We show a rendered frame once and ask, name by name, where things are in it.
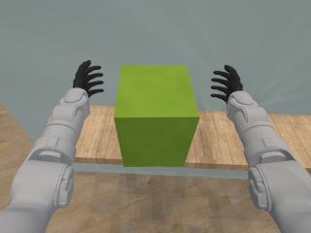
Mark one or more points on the robot right forearm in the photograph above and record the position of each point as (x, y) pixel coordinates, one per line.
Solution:
(260, 141)

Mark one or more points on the right robot upper arm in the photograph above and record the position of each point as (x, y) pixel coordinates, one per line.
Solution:
(284, 190)

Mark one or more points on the robot left forearm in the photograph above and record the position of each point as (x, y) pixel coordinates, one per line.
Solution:
(62, 132)

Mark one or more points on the robot right hand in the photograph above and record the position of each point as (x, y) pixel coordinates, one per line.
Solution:
(232, 82)

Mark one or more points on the table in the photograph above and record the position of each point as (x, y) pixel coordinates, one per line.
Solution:
(215, 143)

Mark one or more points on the robot left hand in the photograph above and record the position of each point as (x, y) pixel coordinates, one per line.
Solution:
(82, 78)

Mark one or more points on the carton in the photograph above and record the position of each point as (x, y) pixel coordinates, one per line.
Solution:
(156, 115)

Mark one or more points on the left robot upper arm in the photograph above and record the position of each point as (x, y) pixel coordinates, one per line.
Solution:
(41, 188)

